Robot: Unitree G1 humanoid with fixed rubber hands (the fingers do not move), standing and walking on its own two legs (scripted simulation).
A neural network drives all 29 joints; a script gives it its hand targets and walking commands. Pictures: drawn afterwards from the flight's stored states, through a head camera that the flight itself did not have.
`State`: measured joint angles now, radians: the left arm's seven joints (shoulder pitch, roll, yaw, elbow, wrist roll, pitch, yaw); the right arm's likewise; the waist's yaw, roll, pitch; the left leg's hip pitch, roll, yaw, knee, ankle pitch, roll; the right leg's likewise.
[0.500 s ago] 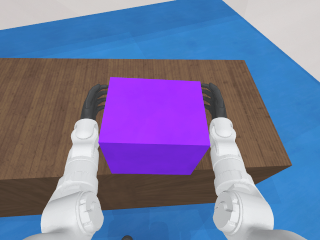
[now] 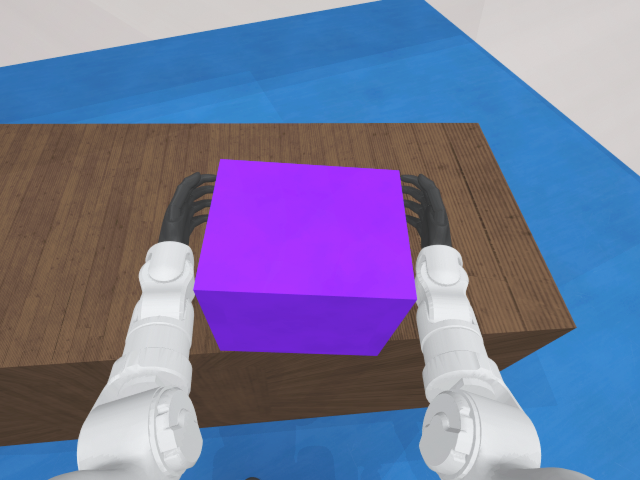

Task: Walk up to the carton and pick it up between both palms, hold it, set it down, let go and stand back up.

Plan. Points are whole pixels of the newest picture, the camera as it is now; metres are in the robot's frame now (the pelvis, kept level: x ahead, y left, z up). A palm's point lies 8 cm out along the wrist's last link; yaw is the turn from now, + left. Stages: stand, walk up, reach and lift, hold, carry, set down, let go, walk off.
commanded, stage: reach and lift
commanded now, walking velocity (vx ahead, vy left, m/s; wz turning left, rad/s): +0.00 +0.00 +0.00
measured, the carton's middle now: (304, 265) +0.38 +0.00 -0.01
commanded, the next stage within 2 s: none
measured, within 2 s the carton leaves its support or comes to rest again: leaves its support in 0.50 s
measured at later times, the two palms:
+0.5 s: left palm (184, 236) +0.39 +0.16 +0.05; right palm (441, 248) +0.37 -0.17 +0.06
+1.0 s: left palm (172, 226) +0.37 +0.16 +0.10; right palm (458, 241) +0.35 -0.17 +0.10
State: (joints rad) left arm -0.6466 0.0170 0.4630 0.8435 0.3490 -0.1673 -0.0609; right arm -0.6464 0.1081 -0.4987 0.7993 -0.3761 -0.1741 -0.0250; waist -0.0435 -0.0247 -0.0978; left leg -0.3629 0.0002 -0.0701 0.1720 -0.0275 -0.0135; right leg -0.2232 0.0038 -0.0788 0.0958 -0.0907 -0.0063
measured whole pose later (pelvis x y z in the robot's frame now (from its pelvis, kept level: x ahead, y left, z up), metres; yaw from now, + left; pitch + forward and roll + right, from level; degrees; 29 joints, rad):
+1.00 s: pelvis -0.02 -0.01 +0.00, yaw -1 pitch +3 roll -1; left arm -0.62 0.06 0.28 0.68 0.22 0.13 -0.03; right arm -0.60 0.01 -0.23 0.76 -0.10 0.00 -0.14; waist -0.04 -0.05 -0.08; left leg -0.23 0.02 -0.06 0.22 -0.05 -0.02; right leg -0.10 0.02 -0.07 0.15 -0.12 -0.02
